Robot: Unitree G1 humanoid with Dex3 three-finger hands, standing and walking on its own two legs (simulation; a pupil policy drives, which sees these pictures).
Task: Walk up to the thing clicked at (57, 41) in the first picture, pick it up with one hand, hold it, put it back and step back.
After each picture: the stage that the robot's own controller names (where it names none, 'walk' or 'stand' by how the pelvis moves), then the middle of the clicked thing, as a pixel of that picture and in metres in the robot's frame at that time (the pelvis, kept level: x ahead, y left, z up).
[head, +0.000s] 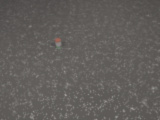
stand; (58, 43) +1.36 +0.30 -0.72
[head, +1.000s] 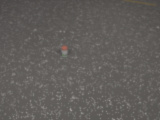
walk; (64, 51) +1.23 +0.16 -0.71
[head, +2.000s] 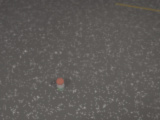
walk; (60, 84) +0.74 +0.18 -0.71
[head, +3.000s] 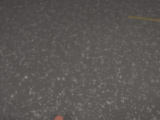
walk; out of the picture +0.43 +0.24 -0.69
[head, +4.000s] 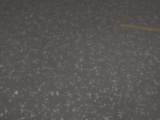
stand; out of the picture +0.29 +0.21 -0.72
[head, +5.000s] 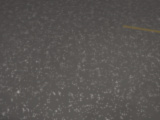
stand; out of the picture +0.29 +0.19 -0.73
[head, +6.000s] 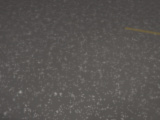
stand; out of the picture +0.30 +0.19 -0.73
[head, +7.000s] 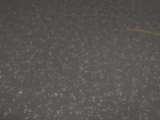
stand; out of the picture +0.29 +0.19 -0.73
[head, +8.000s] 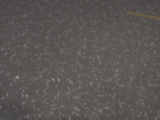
go down; out of the picture +0.31 +0.19 -0.71
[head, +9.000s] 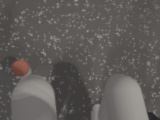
go down; (22, 70) +0.37 +0.24 -0.29
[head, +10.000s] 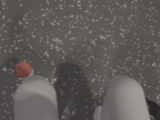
close in; (25, 71) +0.37 +0.25 -0.29
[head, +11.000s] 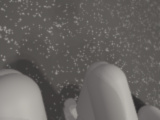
close in; out of the picture +0.35 +0.28 -0.21
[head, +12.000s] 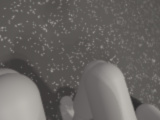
close; out of the picture +0.35 +0.28 -0.21
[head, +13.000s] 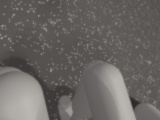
lift; out of the picture +0.34 +0.28 -0.22
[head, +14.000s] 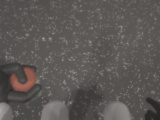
lift; (27, 85) +0.31 +0.20 -0.02
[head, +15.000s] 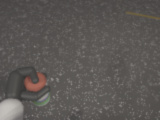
hold; (38, 90) +0.32 +0.17 -0.01
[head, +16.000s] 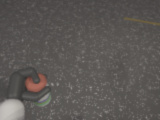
hold; (39, 90) +0.32 +0.17 -0.01
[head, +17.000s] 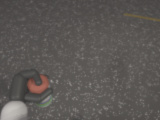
crouch; (41, 91) +0.32 +0.17 -0.02
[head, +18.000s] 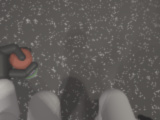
crouch; (25, 65) +0.40 +0.21 -0.10
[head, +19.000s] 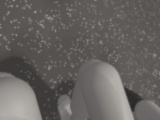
lower; out of the picture +0.38 +0.30 -0.22
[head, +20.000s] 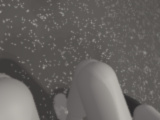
lower; out of the picture +0.39 +0.30 -0.22
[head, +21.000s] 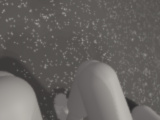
lower; out of the picture +0.38 +0.30 -0.23
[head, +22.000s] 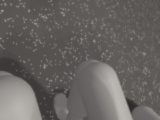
lower; out of the picture +0.38 +0.30 -0.22
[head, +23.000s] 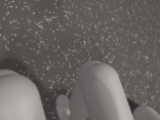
loosen; out of the picture +0.37 +0.28 -0.22
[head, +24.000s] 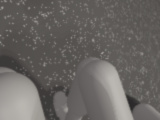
withdraw; out of the picture +0.37 +0.27 -0.22
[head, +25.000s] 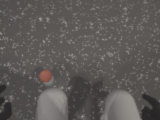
walk; (47, 78) +0.40 +0.21 -0.42
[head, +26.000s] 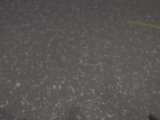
stand; out of the picture +0.32 +0.18 -0.66
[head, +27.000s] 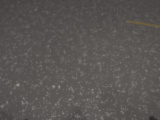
stand; out of the picture +0.34 +0.19 -0.67
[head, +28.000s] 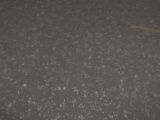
stand; out of the picture +0.35 +0.17 -0.71
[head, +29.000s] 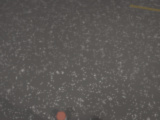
walk; (62, 117) +0.38 +0.17 -0.70
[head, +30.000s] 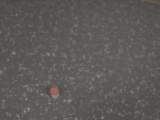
walk; (54, 93) +0.54 +0.19 -0.71
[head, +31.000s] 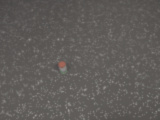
walk; (62, 67) +0.85 +0.26 -0.70
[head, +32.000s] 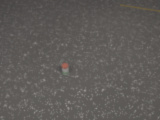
stand; (65, 69) +0.98 +0.19 -0.71
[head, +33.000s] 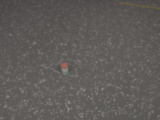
stand; (64, 68) +0.97 +0.20 -0.73
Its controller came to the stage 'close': yes
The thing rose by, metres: 0.70
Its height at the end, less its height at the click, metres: +0.00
